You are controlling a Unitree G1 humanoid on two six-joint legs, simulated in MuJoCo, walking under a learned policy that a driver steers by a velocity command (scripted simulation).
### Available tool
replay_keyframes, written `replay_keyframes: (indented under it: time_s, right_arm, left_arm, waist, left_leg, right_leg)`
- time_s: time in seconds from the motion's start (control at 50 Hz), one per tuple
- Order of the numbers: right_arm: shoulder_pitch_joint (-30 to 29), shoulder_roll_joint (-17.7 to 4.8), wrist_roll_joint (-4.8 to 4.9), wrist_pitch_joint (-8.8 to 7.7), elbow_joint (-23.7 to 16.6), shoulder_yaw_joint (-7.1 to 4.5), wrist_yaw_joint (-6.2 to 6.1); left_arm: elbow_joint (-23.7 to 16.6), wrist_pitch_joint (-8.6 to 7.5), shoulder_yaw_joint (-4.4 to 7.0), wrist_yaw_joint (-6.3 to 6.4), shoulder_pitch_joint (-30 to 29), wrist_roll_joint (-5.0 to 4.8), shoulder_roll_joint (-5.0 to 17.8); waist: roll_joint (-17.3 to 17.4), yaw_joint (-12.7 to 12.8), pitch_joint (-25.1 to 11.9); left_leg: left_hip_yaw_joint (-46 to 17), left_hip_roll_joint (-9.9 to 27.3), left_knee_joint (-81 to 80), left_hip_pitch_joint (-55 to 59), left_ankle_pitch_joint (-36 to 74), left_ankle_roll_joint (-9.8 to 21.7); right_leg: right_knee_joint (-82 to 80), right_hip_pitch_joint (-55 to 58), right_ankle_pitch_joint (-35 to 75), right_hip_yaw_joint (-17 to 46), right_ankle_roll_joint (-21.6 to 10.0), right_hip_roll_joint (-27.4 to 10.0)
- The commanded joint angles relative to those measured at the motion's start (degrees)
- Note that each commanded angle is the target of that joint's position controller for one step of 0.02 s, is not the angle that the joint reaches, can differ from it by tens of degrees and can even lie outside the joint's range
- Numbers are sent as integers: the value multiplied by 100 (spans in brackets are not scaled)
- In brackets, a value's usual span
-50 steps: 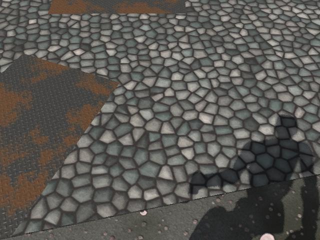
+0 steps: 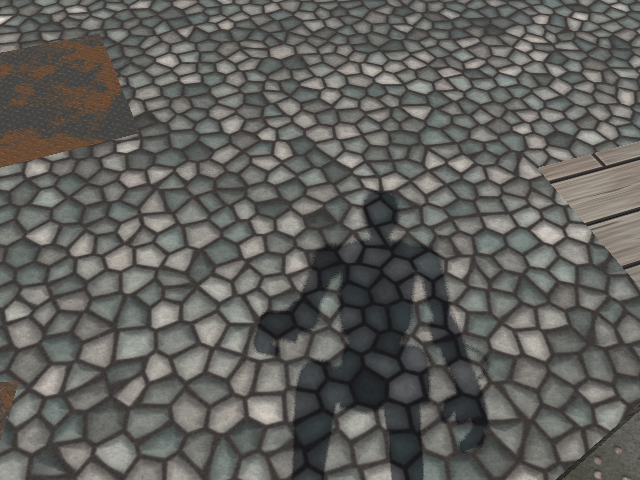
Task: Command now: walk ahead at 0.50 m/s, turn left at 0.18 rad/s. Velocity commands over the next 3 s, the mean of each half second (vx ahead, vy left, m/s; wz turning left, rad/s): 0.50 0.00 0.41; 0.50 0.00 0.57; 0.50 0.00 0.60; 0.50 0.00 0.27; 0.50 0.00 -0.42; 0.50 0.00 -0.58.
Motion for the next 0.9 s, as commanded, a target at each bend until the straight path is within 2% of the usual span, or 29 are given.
replay_keyframes:
  time_s: [0.02, 0.08, 0.1, 0.14, 0.16, 0.2, 0.22, 0.24, 0.26, 0.28, 0.3, 0.34, 0.38, 0.44, 0.48, 0.52, 0.58, 0.6, 0.62, 0.64, 0.66, 0.68, 0.7, 0.72, 0.74, 0.76, 0.78, 0.82, 0.9]
  right_arm:
    - [163, -955, -26, -47, -247, -210, -65]
    - [235, -936, -105, -29, -322, -202, -37]
    - [497, -916, -137, -46, -199, -240, -125]
    - [483, -1130, -173, 2, -253, -342, -249]
    - [390, -1159, -186, 31, -290, -372, -258]
    - [654, -1032, -273, 49, -184, -375, -234]
    - [467, -986, -282, 52, -211, -374, -178]
    - [904, -524, -210, 107, -169, -255, -29]
    - [614, -494, -78, 172, -229, -221, 28]
    - [147, -585, -13, 151, -489, -231, 6]
    - [-446, -1056, -47, 118, -629, -347, -64]
    - [-1096, -922, -123, 98, -609, -349, -55]
    - [-1270, -814, -360, 222, -648, -372, 63]
    - [-1772, -536, -326, 193, -848, -364, 236]
    - [-1105, -436, -194, 216, -566, -336, 413]
    - [-851, -601, -58, 300, -512, -355, 466]
    - [-1328, -878, -175, 491, -609, -366, 407]
    - [-1143, -959, -244, 493, -537, -388, 408]
    - [-489, -1024, -314, 460, -302, -448, 415]
    - [425, -1092, -352, 416, 41, -529, 391]
    - [600, -1533, -314, 346, 158, -584, 337]
    - [534, -1572, -178, 226, -33, -461, 267]
    - [291, -1236, -156, 171, -192, -393, 177]
    - [-15, -1164, -134, 171, -280, -375, 92]
    - [-801, -1838, -189, 170, -605, -536, -118]
    - [-986, -1440, -208, 134, -679, -445, -168]
    - [-930, -1313, -179, 119, -584, -391, -154]
    - [-591, -1355, -94, 82, -347, -404, -146]
    - [-304, -1124, -42, 111, -152, -414, -92]
  left_arm:
    - [-367, -88, 36, -17, -355, 12, 320]
    - [-466, -149, 69, -15, -789, 29, 398]
    - [-580, -198, 100, 1, -1059, 44, 460]
    - [-634, -292, 139, 39, -1315, 42, 640]
    - [-613, -343, 123, 47, -1251, 37, 596]
    - [-726, -434, 142, 52, -1633, -77, 565]
    - [-619, -483, 145, 48, -1319, -89, 546]
    - [-567, -626, 205, 83, -1035, -76, 652]
    - [-321, -725, 305, 65, -19, -55, 769]
    - [-6, -665, 411, 55, 1148, 4, 1027]
    - [44, -579, 372, 78, 1365, 59, 844]
    - [115, -531, 289, 253, 1003, 124, 518]
    - [242, -596, 296, 370, 813, 46, 490]
    - [441, -941, 330, 411, 279, -145, 457]
    - [413, -1006, 329, 430, -204, -196, 337]
    - [380, -996, 309, 410, -405, -203, 285]
    - [471, -871, 302, 407, -17, -72, 351]
    - [517, -814, 307, 429, 182, -66, 413]
    - [540, -725, 337, 426, 200, -113, 541]
    - [489, -609, 377, 384, -31, -222, 641]
    - [262, -549, 322, 297, 314, -133, 404]
    - [46, -526, 227, 304, 1075, -6, 343]
    - [52, -491, 182, 309, 977, 120, 435]
    - [127, -434, 179, 310, 870, 178, 517]
    - [-36, -379, 109, 283, 939, 162, 414]
    - [34, -304, 170, 273, 590, 198, 775]
    - [6, -216, 220, 250, 276, 133, 886]
    - [-146, -111, 146, 215, -186, 41, 643]
    - [-287, -143, -3, 113, -660, -73, 254]
  waist:
    - [716, 159, -49]
    - [727, 46, 56]
    - [914, -63, 166]
    - [721, -199, 188]
    - [723, -165, 187]
    - [833, -442, 399]
    - [808, -290, 319]
    - [-72, -329, -136]
    - [-954, 297, -762]
    - [-1718, 944, -1515]
    - [-1200, 1084, -1326]
    - [-429, 1031, -322]
    - [-535, 797, -23]
    - [-418, 297, 259]
    - [-271, -135, -241]
    - [-255, -389, -255]
    - [172, -153, 671]
    - [380, -189, 706]
    - [628, -522, 445]
    - [1302, -1132, 86]
    - [2177, -683, 81]
    - [2210, -95, -365]
    - [1053, -53, -576]
    - [396, 134, -424]
    - [1268, 416, -922]
    - [332, 407, -653]
    - [64, 383, -389]
    - [65, 330, -25]
    - [355, 31, -159]
  left_leg:
    - [-1004, 1446, -34, 73, 3151, 758]
    - [-1177, 1516, 332, 120, 3056, 840]
    - [-1574, 1712, 586, 932, 2761, 834]
    - [-1882, 1862, 956, 1766, 2631, 873]
    - [-1904, 1847, 1154, 1651, 2771, 843]
    - [-2103, 1674, 1521, 1622, 2217, 800]
    - [-2030, 1529, 1892, 1075, 2101, 704]
    - [-1646, 887, 2636, 381, 1985, 388]
    - [-860, 419, 4245, -1385, 1429, -49]
    - [-622, 114, 5613, -3119, -925, -176]
    - [-724, 445, 5854, -3778, -1595, -73]
    - [-580, 795, 5287, -4304, -1167, -151]
    - [-317, 950, 4963, -4192, -938, -174]
    - [128, 618, 2892, -3229, 1586, -334]
    - [349, 448, 2255, -1385, 3660, -271]
    - [258, 572, 2532, -454, 4428, -155]
    - [187, 746, 2030, -1263, 3568, -137]
    - [185, 747, 1545, -1239, 3351, -30]
    - [165, 700, 996, -764, 3277, 241]
    - [3, 709, 362, 175, 3396, 731]
    - [-211, 858, 1693, 1118, 5099, 686]
    - [-1621, 1725, 2176, 1913, 6423, 1077]
    - [-2535, 2108, 1670, 1936, 5251, 1318]
    - [-2847, 2134, 1450, 1495, 4307, 1428]
    - [-4375, 2841, 703, 867, 1754, 2053]
    - [-4529, 2651, 435, 194, 1276, 2018]
    - [-4098, 2428, 427, -406, 1380, 1904]
    - [-3172, 1860, 376, -1098, 1940, 1561]
    - [-2076, 1010, 535, -731, 2822, 1036]
  right_leg:
    - [-75, 21, 655, -182, 7, 66]
    - [-64, 135, 308, -319, -59, 191]
    - [-293, -550, 852, 328, -119, -108]
    - [-674, -1229, 273, 470, -70, -121]
    - [-860, -983, 75, 449, -68, -90]
    - [-1306, -1029, 280, 397, -19, -111]
    - [-1453, -275, 310, 336, -70, -64]
    - [-1998, 934, 154, 255, -198, 178]
    - [-2558, 3270, 479, 1040, -479, -262]
    - [-2741, 5081, -797, 2302, -786, -1130]
    - [-2701, 5105, -1426, 2418, -714, -1426]
    - [-2786, 4468, -760, 1647, -661, -1250]
    - [-2947, 3947, -659, 1154, -729, -1013]
    - [-3030, 2771, -1490, -59, -407, -254]
    - [-2549, 1771, -1760, -654, -351, -69]
    - [-2281, 982, -2169, -696, -367, -384]
    - [-1468, 1514, -2059, -730, -370, -765]
    - [-708, 1855, -1472, -907, -398, -712]
    - [666, 2084, -814, -1214, -405, -472]
    - [3043, 1677, -1723, -1520, -377, 207]
    - [4594, 118, -3680, -1221, -410, 663]
    - [4526, -1016, -3264, -305, -442, 386]
    - [3950, -1495, -2436, 17, -297, 185]
    - [3834, -1492, -2176, 14, -166, 40]
    - [3544, -1481, -2205, 199, 133, -19]
    - [3222, -1104, -1998, 344, 338, -209]
    - [2785, -761, -1866, 337, 438, -230]
    - [1764, -241, -1475, 211, 472, -343]
    - [185, 302, -424, -140, 296, 25]
Next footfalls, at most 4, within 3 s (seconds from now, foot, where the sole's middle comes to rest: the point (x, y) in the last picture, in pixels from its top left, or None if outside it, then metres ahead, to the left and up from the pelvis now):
0.22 right None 0.28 -0.17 -0.78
0.64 left None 0.48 0.04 -0.90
1.08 right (308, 373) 0.78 -0.03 -0.90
1.60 left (170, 378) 0.79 0.31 -0.90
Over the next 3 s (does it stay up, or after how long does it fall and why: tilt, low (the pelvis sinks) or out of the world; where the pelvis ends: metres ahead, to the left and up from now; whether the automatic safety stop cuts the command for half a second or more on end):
stays up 1.24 0.73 -0.12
